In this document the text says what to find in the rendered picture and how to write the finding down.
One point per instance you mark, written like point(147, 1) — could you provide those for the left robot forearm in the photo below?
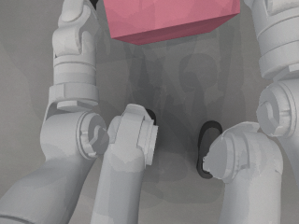
point(74, 60)

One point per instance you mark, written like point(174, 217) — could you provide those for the left robot thigh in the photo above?
point(120, 182)

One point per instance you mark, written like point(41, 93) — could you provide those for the left robot upper arm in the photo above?
point(71, 143)

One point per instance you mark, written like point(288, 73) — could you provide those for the right robot upper arm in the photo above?
point(278, 116)

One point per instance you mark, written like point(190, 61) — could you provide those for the right robot forearm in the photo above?
point(276, 25)

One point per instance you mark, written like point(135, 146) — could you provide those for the carton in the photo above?
point(141, 22)

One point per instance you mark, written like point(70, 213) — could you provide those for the robot right shin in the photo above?
point(209, 161)

